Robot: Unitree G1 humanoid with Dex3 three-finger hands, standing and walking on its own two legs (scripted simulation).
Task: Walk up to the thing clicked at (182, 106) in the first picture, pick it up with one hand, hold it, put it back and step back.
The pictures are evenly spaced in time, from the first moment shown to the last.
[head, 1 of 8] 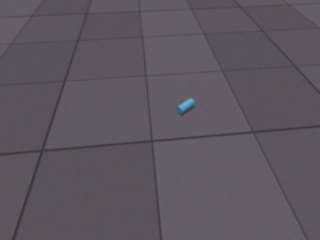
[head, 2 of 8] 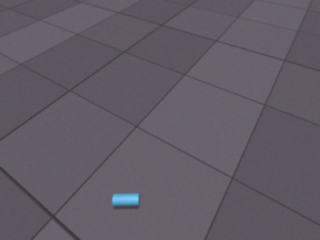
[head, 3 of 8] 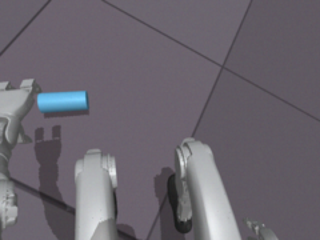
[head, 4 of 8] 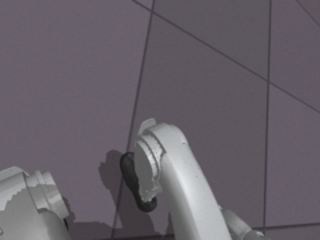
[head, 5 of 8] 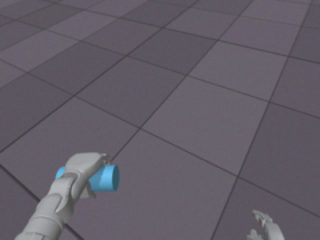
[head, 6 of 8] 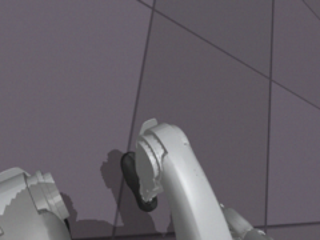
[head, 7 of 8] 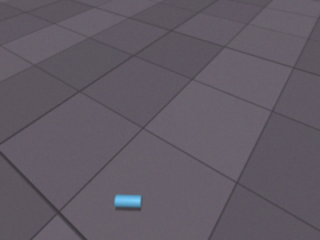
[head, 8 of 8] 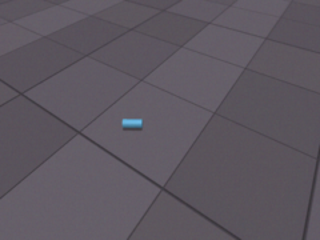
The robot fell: no
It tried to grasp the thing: yes
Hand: left
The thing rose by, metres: 0.69
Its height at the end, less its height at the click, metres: +0.00
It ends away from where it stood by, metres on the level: 0.01
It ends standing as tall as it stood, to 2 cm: yes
